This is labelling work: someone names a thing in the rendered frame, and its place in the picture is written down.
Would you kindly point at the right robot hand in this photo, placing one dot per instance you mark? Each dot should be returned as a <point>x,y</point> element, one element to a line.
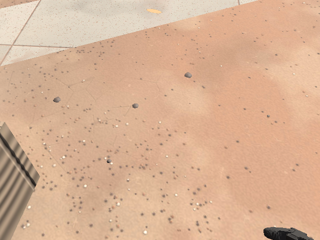
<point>280,233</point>

